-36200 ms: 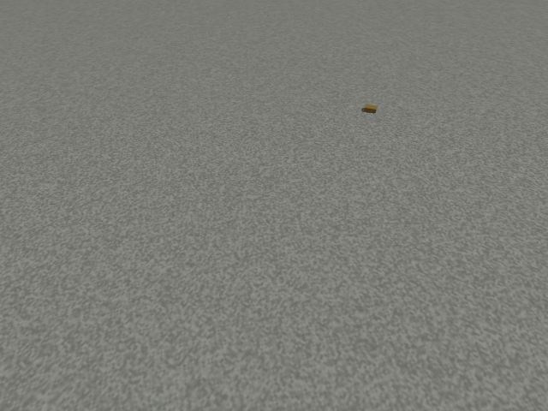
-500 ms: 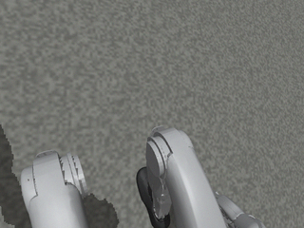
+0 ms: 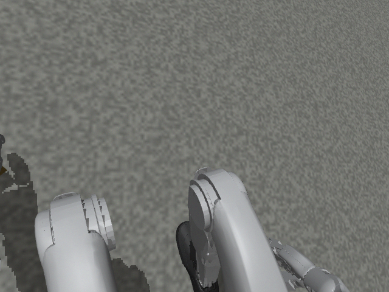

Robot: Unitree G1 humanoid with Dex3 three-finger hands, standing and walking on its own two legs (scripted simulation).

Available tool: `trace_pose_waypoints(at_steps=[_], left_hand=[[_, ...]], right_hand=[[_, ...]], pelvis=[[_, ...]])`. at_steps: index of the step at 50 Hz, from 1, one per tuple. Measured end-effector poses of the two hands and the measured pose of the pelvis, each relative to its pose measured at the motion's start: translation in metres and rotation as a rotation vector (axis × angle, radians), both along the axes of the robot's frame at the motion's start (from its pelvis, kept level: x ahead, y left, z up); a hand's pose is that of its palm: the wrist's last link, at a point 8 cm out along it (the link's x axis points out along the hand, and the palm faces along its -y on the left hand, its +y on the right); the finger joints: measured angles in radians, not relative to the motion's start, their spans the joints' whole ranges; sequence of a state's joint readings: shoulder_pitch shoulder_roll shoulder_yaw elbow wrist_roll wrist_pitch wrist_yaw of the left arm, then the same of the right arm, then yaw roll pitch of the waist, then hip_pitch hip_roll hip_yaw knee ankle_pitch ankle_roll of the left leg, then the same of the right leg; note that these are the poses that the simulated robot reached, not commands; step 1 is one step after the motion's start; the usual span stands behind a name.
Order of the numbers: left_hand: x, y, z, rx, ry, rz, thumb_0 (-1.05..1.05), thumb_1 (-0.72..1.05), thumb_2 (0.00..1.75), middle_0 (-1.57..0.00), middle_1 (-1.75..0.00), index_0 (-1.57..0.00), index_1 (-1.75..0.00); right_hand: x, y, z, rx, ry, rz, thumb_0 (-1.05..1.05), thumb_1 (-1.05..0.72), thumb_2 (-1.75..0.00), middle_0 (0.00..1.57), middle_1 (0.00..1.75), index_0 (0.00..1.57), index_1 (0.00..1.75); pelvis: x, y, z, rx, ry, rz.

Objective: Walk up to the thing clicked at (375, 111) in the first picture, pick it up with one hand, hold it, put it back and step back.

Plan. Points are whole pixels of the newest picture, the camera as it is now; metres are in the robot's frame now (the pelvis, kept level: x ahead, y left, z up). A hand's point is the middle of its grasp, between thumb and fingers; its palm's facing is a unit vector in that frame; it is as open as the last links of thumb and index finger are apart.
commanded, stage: rest palm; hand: left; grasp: from above
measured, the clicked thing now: out of the picture +0.38 +0.36 -0.26
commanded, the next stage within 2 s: close in 0.24 s
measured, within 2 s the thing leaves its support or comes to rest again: neither
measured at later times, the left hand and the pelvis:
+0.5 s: hand out of the picture +0.35 +0.32 -0.23, palm faces -0.45 -0.15 -0.88, open 13.9 cm; pelvis +0.00 +0.00 +0.00, yaw +0 degrees
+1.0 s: hand out of the picture +0.37 +0.35 -0.25, palm faces -0.52 -0.19 -0.83, open 13.5 cm; pelvis +0.00 +0.00 +0.00, yaw +0 degrees
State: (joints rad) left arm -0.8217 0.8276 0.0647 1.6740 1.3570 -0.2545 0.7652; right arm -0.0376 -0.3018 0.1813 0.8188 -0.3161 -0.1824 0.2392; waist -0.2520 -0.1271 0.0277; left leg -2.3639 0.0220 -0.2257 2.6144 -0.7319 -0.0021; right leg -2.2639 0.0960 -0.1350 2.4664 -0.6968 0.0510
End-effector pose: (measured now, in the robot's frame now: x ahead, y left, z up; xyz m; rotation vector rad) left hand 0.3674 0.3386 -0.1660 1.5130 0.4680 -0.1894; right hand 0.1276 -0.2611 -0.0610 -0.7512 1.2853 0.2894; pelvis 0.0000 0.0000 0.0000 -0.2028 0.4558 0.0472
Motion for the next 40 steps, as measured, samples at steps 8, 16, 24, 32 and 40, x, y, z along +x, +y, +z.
trace_pose_waypoints(at_steps=[8,16,24,32,40], left_hand=[[0.012,0.018,-0.008,-0.046,0.091,0.144,0.0,-0.47,0.94,-0.08,-1.02,-0.09,-1.01],[-0.002,0.01,-0.016,-0.139,0.173,0.038,0.0,-0.47,0.93,-0.07,-1.03,-0.09,-1.01],[-0.01,-0.006,-0.007,-0.156,0.054,-0.088,0.0,-0.46,0.95,-0.07,-1.0,-0.08,-0.99],[-0.013,-0.009,-0.001,-0.041,-0.024,-0.083,0.0,-0.42,0.94,-0.09,-0.99,-0.1,-0.98],[0.006,0.001,-0.006,-0.009,0.016,0.051,0.0,-0.4,0.92,-0.08,-1.02,-0.11,-0.99]], right_hand=[[-0.007,0.004,-0.002,0.036,0.006,-0.026,0.0,-0.91,-0.9,0.2,0.3,0.2,0.3],[-0.03,0.009,-0.005,0.031,0.11,-0.053,0.0,-0.91,-0.9,0.2,0.3,0.2,0.3],[-0.03,0.003,-0.001,-0.024,0.113,-0.017,0.0,-0.89,-0.9,0.2,0.3,0.2,0.3],[-0.009,-0.002,0.003,-0.026,0.032,0.018,0.0,-0.89,-0.89,0.2,0.3,0.2,0.3],[-0.001,0.003,0.0,0.029,-0.002,0.029,0.0,-0.89,-0.89,0.2,0.3,0.2,0.3]], pelvis=[[0.002,-0.002,0.002,-0.002,0.008,0.008],[0.002,-0.003,0.008,-0.007,-0.007,0.011],[-0.002,-0.004,0.005,-0.003,-0.039,-0.001],[-0.002,-0.001,0.001,0.0,-0.023,-0.009],[-0.001,0.0,-0.001,-0.001,-0.007,-0.001]])
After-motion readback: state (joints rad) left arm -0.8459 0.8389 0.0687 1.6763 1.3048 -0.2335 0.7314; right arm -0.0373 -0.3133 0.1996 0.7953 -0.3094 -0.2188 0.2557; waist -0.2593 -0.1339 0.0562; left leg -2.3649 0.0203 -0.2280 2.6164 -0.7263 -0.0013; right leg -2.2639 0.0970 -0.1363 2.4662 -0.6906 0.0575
